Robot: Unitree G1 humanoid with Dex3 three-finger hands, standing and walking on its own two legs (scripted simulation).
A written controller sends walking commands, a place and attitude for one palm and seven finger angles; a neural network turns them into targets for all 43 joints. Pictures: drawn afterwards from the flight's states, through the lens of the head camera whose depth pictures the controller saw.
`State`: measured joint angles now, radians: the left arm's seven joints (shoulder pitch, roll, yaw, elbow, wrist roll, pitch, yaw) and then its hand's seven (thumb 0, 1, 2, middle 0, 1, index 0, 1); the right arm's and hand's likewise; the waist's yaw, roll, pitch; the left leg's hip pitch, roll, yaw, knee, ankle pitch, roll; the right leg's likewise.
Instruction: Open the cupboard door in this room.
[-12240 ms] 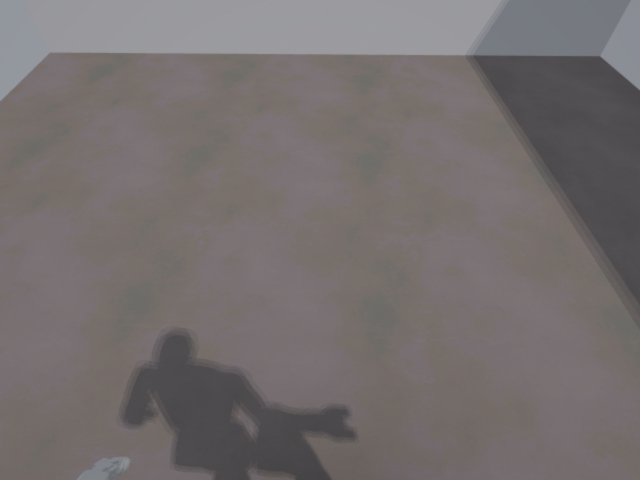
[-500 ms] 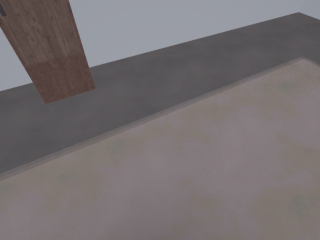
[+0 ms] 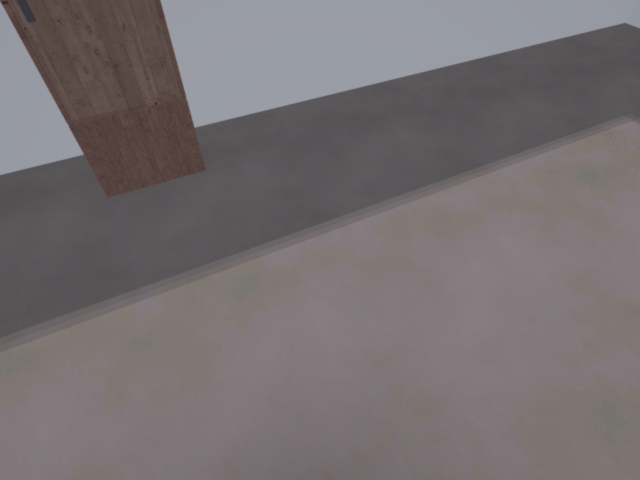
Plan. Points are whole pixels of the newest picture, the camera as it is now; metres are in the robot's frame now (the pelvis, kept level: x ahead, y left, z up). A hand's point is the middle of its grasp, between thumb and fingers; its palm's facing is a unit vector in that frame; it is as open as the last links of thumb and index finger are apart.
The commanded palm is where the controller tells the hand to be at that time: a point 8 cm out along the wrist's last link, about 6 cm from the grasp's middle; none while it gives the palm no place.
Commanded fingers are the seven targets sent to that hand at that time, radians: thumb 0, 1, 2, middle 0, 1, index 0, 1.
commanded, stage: turn or walk to find it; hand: left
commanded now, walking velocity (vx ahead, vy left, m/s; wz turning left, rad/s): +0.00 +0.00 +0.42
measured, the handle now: out of the picture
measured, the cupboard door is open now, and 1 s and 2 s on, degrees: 0 0 0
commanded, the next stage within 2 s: stand and wait in 0.18 s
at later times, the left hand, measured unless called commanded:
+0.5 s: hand out of the picture +0.05 +0.19 -0.16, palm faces +0.16 -0.95 -0.26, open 7.4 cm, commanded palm none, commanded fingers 0.00 0.90 0.90 -0.20 -0.30 -0.20 -0.30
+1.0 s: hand out of the picture -0.07 +0.15 -0.18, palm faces +0.25 -0.95 -0.18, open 7.4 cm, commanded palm none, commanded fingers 0.00 0.90 0.90 -0.20 -0.30 -0.20 -0.30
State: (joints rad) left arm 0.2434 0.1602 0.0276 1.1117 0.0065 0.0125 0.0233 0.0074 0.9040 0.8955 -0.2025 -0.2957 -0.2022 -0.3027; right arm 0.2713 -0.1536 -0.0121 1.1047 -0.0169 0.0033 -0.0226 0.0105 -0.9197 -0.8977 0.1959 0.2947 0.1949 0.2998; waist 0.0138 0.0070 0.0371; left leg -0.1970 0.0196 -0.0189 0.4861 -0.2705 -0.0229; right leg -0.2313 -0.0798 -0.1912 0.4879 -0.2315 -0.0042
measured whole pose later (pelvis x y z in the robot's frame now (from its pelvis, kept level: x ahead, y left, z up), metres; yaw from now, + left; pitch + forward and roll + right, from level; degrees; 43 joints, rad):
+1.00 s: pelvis -0.02 -0.01 +0.00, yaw +11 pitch -2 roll +0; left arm 0.28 0.17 0.01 1.14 0.00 0.01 0.02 0.01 0.90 0.90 -0.20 -0.30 -0.20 -0.30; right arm 0.22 -0.16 -0.01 1.13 -0.01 0.00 -0.03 0.01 -0.92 -0.90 0.20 0.29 0.20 0.30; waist 0.02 0.00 0.06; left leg -0.19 0.03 -0.02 0.46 -0.23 -0.03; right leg -0.15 -0.03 -0.11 0.45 -0.27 -0.01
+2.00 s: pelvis -0.03 -0.04 +0.00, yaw +34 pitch +1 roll +2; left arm 0.27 0.17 0.02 0.95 0.02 0.00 0.02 0.01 0.90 0.90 -0.21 -0.30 -0.21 -0.30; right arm 0.16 -0.27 -0.06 1.00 -0.02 0.08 0.00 0.01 -0.91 -0.90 0.19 0.29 0.19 0.30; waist 0.01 0.01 0.09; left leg -0.41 0.03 -0.01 0.96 -0.44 -0.06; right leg -0.18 -0.09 -0.16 0.51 -0.35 -0.01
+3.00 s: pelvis -0.08 -0.01 +0.00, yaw +52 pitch +0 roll -1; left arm 0.19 0.26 0.07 1.00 0.02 0.07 0.01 0.01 0.91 0.90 -0.20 -0.30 -0.20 -0.30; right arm 0.24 -0.17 -0.04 1.01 -0.03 0.02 0.00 0.01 -0.91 -0.90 0.20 0.29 0.19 0.30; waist -0.01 -0.04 0.06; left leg -0.27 0.01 0.05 0.55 -0.28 0.03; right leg -0.45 -0.10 -0.08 1.01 -0.43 0.06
